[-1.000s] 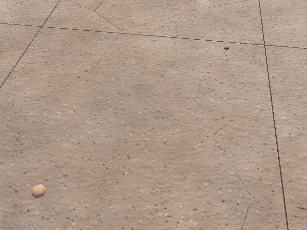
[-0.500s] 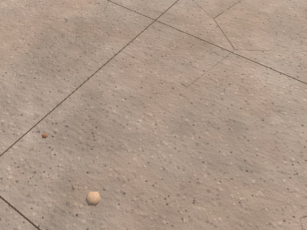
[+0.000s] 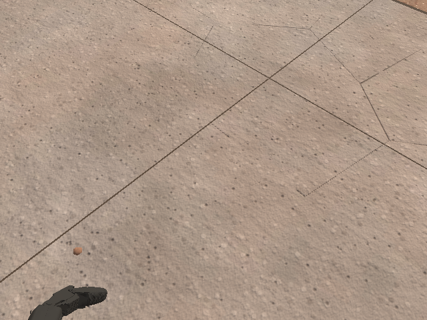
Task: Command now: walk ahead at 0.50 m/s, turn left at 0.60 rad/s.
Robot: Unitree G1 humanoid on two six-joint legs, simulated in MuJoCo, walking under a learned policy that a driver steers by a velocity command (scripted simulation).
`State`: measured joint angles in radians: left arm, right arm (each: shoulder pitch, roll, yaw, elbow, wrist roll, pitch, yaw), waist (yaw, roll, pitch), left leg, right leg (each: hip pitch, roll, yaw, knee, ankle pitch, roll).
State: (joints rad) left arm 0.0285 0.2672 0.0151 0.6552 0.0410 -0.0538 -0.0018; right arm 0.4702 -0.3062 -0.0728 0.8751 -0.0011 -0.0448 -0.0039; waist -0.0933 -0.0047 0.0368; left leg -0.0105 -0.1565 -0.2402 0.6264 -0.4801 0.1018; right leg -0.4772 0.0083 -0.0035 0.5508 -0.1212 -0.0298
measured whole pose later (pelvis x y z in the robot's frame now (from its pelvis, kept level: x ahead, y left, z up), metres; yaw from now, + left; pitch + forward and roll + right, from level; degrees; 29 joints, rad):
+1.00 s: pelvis +0.14 -0.02 +0.03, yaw -23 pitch +1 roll +2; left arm 0.25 0.28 0.06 0.73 0.01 0.06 -0.01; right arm 0.20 -0.30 -0.07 0.79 -0.03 0.05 -0.01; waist 0.00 0.03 0.05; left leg -0.51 0.00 -0.02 1.03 -0.35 -0.04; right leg -0.23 0.06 0.06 0.45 -0.22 -0.08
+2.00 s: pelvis +0.19 -0.11 +0.03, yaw -48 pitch +0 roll +0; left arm 0.34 0.24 0.01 0.82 0.03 -0.05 -0.01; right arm 0.31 -0.29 -0.05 0.84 -0.02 -0.01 0.05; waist -0.01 0.05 0.01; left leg -0.57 0.04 -0.03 1.05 -0.22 0.05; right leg 0.00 0.06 -0.05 0.25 -0.26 -0.07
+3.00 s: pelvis +0.62 -0.48 +0.02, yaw -24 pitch +0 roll +0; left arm 0.29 0.26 0.03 0.84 0.02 -0.08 -0.01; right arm 0.29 -0.28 -0.04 0.85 -0.04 -0.04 0.02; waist -0.01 0.04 0.04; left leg -0.45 -0.02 -0.06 1.10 -0.31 0.06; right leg -0.21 0.06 -0.05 0.38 -0.18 -0.07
